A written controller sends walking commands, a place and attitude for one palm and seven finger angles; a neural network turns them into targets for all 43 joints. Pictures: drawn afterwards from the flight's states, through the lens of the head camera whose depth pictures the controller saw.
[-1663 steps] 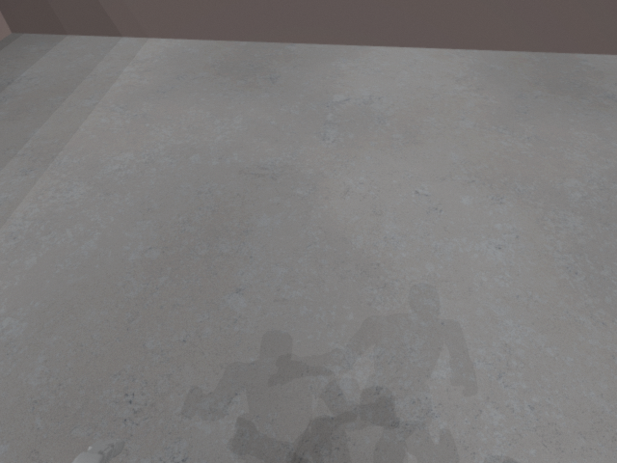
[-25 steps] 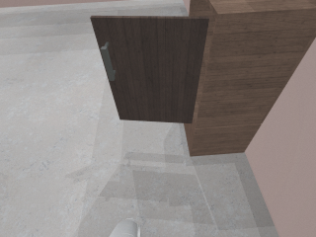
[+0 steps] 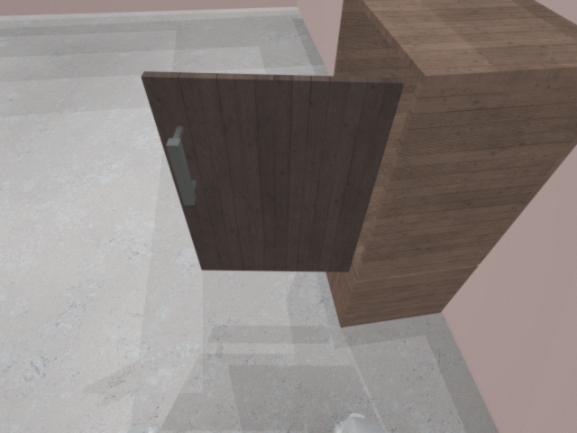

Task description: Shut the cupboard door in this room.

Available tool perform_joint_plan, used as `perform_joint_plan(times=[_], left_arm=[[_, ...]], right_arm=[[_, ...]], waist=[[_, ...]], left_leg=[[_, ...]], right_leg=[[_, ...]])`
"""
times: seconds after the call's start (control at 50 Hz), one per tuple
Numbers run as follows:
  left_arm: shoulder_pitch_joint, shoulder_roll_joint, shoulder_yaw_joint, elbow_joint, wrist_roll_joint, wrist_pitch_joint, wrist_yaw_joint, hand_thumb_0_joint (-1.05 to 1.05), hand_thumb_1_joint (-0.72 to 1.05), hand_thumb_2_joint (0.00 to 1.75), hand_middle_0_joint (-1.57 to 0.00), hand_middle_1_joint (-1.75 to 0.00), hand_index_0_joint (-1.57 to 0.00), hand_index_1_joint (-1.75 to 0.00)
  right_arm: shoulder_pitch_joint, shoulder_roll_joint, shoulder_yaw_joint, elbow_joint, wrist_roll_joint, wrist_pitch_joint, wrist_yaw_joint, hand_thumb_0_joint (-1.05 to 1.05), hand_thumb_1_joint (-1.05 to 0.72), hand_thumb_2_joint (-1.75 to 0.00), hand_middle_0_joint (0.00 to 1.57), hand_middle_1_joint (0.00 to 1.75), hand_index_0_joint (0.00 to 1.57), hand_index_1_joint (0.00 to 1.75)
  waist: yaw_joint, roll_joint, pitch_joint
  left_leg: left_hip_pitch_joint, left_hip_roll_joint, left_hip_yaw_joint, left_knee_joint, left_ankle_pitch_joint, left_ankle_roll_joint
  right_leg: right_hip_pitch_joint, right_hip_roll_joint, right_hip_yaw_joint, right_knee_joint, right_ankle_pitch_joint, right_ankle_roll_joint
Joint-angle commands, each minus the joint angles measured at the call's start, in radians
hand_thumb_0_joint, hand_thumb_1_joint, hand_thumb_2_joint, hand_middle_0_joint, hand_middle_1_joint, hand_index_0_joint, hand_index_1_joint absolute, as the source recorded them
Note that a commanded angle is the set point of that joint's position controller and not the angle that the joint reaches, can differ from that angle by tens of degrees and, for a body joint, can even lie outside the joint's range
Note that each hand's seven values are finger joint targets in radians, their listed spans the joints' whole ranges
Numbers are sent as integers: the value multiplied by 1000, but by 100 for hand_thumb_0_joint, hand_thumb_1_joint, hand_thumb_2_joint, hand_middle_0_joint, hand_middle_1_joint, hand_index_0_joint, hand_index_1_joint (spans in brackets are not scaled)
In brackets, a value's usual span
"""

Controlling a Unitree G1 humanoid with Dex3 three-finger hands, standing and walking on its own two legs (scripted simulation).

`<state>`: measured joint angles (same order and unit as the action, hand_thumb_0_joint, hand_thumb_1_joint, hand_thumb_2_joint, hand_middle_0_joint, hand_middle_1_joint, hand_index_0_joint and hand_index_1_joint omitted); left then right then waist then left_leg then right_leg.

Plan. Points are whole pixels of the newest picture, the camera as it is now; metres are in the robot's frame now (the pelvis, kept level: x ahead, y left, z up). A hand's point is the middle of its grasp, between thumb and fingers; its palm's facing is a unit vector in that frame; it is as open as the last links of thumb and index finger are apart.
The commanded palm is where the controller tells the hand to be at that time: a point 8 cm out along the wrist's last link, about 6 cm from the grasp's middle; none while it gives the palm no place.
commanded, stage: come to a stop and stand still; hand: left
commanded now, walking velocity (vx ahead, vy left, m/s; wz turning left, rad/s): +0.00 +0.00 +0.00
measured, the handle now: (184, 167) +0.57 +0.24 +0.02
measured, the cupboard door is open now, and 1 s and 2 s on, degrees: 81 81 81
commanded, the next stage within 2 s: none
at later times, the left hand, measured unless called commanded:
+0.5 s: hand out of the picture +0.10 +0.21 -0.18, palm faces +0.05 -0.96 -0.26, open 7.3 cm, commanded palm none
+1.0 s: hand out of the picture +0.00 +0.24 -0.17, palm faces +0.00 -0.98 -0.20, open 7.4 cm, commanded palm none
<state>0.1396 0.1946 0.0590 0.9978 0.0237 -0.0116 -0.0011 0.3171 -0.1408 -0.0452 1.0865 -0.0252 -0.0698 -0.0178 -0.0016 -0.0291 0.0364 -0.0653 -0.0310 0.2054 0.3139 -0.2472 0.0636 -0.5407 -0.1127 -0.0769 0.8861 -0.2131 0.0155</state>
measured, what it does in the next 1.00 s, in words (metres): steps on the spot: right foot, then left foot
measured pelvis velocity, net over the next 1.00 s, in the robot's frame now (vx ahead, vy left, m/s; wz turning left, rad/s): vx -0.01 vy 0.07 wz -0.02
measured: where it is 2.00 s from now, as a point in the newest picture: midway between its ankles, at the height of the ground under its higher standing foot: outside the picture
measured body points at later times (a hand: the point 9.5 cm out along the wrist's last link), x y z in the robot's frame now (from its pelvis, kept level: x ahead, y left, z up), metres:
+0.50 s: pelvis +0.03 +0.01 -0.02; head +0.06 +0.01 +0.43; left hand +0.10 +0.26 -0.16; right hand +0.10 -0.24 -0.17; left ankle +0.02 +0.13 -0.74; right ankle +0.12 -0.12 -0.74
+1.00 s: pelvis -0.01 +0.07 -0.01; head +0.00 +0.06 +0.44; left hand +0.00 +0.29 -0.16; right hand +0.01 -0.17 -0.16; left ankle +0.02 +0.13 -0.74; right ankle +0.04 -0.06 -0.74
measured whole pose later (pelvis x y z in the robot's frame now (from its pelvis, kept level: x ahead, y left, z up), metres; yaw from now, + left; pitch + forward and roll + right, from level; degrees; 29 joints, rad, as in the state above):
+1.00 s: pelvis -0.01 +0.07 -0.01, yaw -1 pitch -1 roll +1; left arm 0.33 0.15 -0.01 1.02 0.02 0.02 0.01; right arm 0.31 -0.20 -0.01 0.99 -0.02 0.01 -0.01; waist 0.01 0.02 0.02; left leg -0.22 -0.06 0.12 0.44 -0.20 0.09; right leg -0.29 -0.02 0.02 0.50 -0.20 -0.01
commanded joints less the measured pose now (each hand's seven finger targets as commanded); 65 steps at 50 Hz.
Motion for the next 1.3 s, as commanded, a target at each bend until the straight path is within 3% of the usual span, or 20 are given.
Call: perform_joint_plan(times=[0.0,0.04,0.08,0.1,0.12,0.14,0.16,0.22,0.42,0.44,0.48,0.5,0.52,0.56,0.62,0.66,0.72,0.78,0.98,1.28], left_arm=[[12,5,-14,-46,-2,-5,2,0,90,90,-20,-30,-20,-30],[27,-2,-20,-41,-5,-9,8,0,90,90,-20,-30,-20,-30],[161,30,-18,3,-4,-20,19,0,90,90,-20,-30,-20,-30],[214,86,-9,21,0,-28,29,0,90,90,-20,-30,-20,-30],[239,155,2,30,-1,-33,37,0,90,90,-20,-30,-20,-30],[262,188,4,41,-11,-32,38,0,90,90,-20,-30,-20,-30],[225,176,7,30,-11,-28,46,0,90,90,-20,-30,-20,-30],[89,150,13,-10,-6,-4,61,0,90,90,-20,-30,-20,-30],[32,160,37,-58,13,26,45,0,90,90,-20,-30,-20,-30],[43,209,26,-90,9,20,84,0,90,90,-20,-30,-20,-30],[73,141,10,-107,-6,37,72,0,90,90,-20,-30,-20,-30],[71,95,-8,-107,-13,47,60,0,90,90,-20,-30,-20,-30],[85,69,-16,-114,-11,62,50,0,90,90,-20,-30,-20,-30],[80,87,-9,-107,3,80,44,0,90,90,-20,-30,-20,-30],[165,70,-15,-93,2,57,29,0,90,90,-20,-30,-20,-30],[212,61,-18,-87,2,39,26,0,90,90,-20,-30,-20,-30],[188,111,-24,-103,4,5,29,0,90,90,-20,-30,-20,-30],[128,116,-28,-107,-2,-8,26,0,90,90,-20,-30,-20,-30],[215,60,-39,-22,1,4,26,0,90,90,-20,-30,-20,-30],[185,44,-52,42,-7,-10,32,0,90,90,-20,-30,-20,-30]], right_arm=[[90,-115,-16,-9,-1,-5,-7,0,-90,-90,20,30,20,30],[79,-110,-7,-2,-1,5,-14,0,-90,-90,20,30,20,30],[60,-117,-4,3,11,11,-18,0,-90,-90,20,30,20,30],[79,-97,-3,4,20,16,-17,0,-90,-90,20,30,20,30],[114,-71,-6,-1,29,29,-11,0,-90,-90,20,30,20,30],[121,-67,-13,-3,39,47,-16,0,-90,-90,20,30,20,30],[83,-56,-15,-8,40,64,-19,0,-90,-90,20,30,20,30],[39,-51,-21,-7,35,97,-15,0,-90,-90,20,30,20,30],[26,-52,-24,-58,20,99,6,0,-90,-90,20,30,20,30],[71,-156,-45,-130,28,79,3,0,-90,-90,20,30,20,30],[7,-131,-30,-175,16,71,-1,0,-90,-90,20,30,20,30],[-11,-179,-35,-192,7,73,-2,0,-90,-90,20,30,20,30],[-78,-211,-32,-246,-5,80,-5,0,-90,-90,20,30,20,30],[-164,-191,-23,-269,-5,86,-6,0,-90,-90,20,30,20,30],[-188,-183,-9,-283,-7,86,9,0,-90,-90,20,30,20,30],[-142,-190,-8,-275,-4,82,4,0,-90,-90,20,30,20,30],[-61,-144,4,-257,13,80,3,0,-90,-90,20,30,20,30],[-2,-145,6,-221,11,68,5,0,-90,-90,20,30,20,30],[-34,-162,17,-149,9,48,-2,0,-90,-90,20,30,20,30],[26,-131,35,-43,13,35,-7,0,-90,-90,20,30,20,30]], waist=[[-15,122,31],[-3,105,31],[61,71,-45],[66,3,-104],[55,-98,-158],[49,-94,-178],[46,-86,-155],[22,-56,-106],[3,-171,-119],[-66,-42,-357],[-31,145,-264],[-26,303,-144],[-1,379,-24],[17,300,122],[51,112,193],[53,44,143],[-10,-38,76],[-54,-85,-41],[16,103,24],[1,28,23]], left_leg=[[53,306,-144,-32,634,89],[14,299,-146,35,742,71],[0,247,-119,177,755,7],[-97,191,-100,280,580,-40],[-241,95,-77,425,147,-80],[-248,39,-102,583,-337,-96],[-264,50,-165,676,-402,-90],[-295,69,-226,765,-351,-93],[-193,43,-153,404,-164,-101],[-175,25,-97,317,-180,-114],[-66,71,-137,60,-20,-77],[-121,215,-317,-11,23,-22],[-245,307,-381,-44,85,45],[-476,274,-366,-94,-117,73],[-522,231,-317,-71,-211,76],[-430,221,-334,-22,-269,55],[-271,81,-259,121,-200,-8],[-74,91,-251,117,-100,-11],[-244,165,-352,-127,-259,3],[-180,147,-293,-64,-54,-6]], right_leg=[[18,19,-20,-159,-14,-13],[131,44,-21,-255,2,-25],[330,54,-22,-419,221,-22],[482,-26,68,-409,600,-50],[618,-205,236,-367,1058,-145],[599,-335,264,-402,1255,-260],[541,-340,267,-433,1183,-299],[406,-283,215,-484,841,-265],[281,-157,167,-543,135,-170],[514,-197,248,-405,517,-150],[299,-76,103,-298,53,-90],[170,32,6,-224,-145,-33],[104,88,-3,-105,-252,-13],[148,90,87,23,-229,-32],[200,104,62,-28,-139,-26],[253,99,63,-257,-113,-29],[164,-20,325,-536,-238,-112],[97,9,278,-538,-250,-102],[272,65,147,-434,-69,-68],[315,26,180,-488,34,-71]])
